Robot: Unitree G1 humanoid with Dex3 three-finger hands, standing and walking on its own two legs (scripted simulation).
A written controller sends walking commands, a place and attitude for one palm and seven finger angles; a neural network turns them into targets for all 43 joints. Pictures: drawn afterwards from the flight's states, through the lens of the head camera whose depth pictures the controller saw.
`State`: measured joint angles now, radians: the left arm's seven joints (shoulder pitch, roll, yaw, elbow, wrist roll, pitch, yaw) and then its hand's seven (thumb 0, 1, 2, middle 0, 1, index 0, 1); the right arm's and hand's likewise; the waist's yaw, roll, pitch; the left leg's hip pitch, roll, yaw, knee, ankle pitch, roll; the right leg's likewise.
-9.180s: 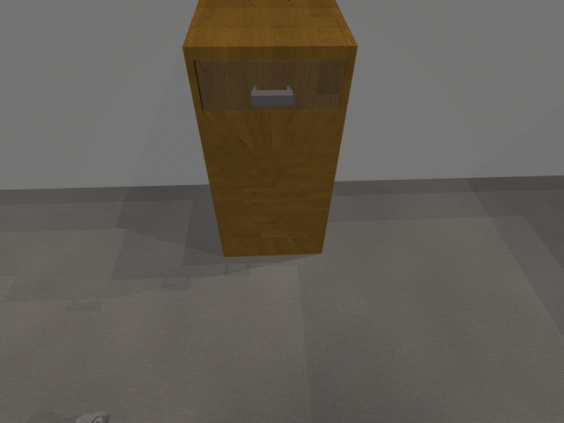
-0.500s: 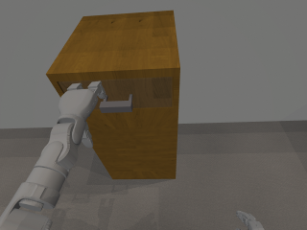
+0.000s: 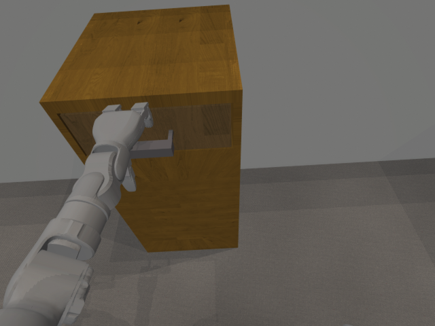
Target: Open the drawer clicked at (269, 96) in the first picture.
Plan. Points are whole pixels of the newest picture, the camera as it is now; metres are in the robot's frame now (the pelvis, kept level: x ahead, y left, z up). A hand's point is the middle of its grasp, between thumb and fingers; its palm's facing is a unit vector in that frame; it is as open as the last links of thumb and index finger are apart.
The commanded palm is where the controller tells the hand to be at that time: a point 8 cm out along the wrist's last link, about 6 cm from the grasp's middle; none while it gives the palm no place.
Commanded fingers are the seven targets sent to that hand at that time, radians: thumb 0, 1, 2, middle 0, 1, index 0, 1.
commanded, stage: move the hooked fingers above the handle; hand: left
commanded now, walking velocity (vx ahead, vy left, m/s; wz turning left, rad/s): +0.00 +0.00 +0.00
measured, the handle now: (151, 141) +0.51 +0.18 +0.03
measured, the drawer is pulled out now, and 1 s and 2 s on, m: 0.00 0.00 0.00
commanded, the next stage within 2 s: lower the fingers behind the handle in 0.86 s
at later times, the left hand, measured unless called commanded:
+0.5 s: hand (132, 140) +0.46 +0.19 +0.08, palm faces -0.02 -0.04 -1.00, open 13.8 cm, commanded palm +0.44 +0.19 +0.15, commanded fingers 0.00 -0.50 0.30 -0.30 -1.20 -0.30 -1.20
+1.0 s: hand (139, 137) +0.46 +0.18 +0.09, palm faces +0.00 -0.04 -1.00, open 13.8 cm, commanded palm +0.44 +0.19 +0.14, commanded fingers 0.00 -0.50 0.30 -0.30 -1.20 -0.30 -1.20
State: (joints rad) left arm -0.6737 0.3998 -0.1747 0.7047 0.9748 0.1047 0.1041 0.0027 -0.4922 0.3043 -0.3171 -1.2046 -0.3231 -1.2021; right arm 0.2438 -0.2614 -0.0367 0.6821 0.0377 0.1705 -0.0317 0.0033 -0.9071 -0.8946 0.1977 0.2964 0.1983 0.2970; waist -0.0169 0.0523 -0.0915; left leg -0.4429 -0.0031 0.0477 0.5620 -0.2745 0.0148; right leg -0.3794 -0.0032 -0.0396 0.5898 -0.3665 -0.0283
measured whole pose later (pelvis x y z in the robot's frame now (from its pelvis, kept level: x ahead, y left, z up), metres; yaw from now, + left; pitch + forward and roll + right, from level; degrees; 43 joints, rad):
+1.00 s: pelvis -0.01 +0.01 +0.00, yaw -1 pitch +11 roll +0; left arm -0.81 0.37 -0.14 0.91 1.02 0.09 0.18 0.00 -0.49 0.30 -0.32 -1.20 -0.32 -1.20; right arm 0.29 -0.25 -0.04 0.69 0.03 0.15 -0.02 0.00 -0.91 -0.89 0.20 0.30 0.20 0.30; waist -0.06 0.05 -0.12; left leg -0.50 0.00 0.06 0.59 -0.28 0.02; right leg -0.44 0.00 -0.02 0.61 -0.36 -0.02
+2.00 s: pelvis -0.01 +0.00 -0.01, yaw -1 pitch +15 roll +0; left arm -0.78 0.36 -0.11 1.01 1.07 0.07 0.33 0.00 -0.49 0.30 -0.33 -1.25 -0.32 -1.20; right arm 0.33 -0.26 -0.06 0.70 0.02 0.13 -0.03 0.00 -0.91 -0.89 0.20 0.30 0.20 0.30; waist -0.09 0.04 -0.15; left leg -0.65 0.02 0.05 0.70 -0.31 0.01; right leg -0.58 0.02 -0.03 0.70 -0.39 -0.03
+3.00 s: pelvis -0.02 +0.01 -0.02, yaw -2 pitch +17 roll -1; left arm -0.81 0.36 -0.09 1.06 1.07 0.09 0.36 0.00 0.00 0.52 -0.32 -1.27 -0.36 -1.26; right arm 0.34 -0.25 -0.04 0.69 0.02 0.12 -0.03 0.00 -0.91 -0.89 0.20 0.30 0.20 0.30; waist -0.11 0.04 -0.16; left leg -0.71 0.03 0.07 0.74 -0.33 0.03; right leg -0.64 0.02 -0.01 0.73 -0.38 -0.01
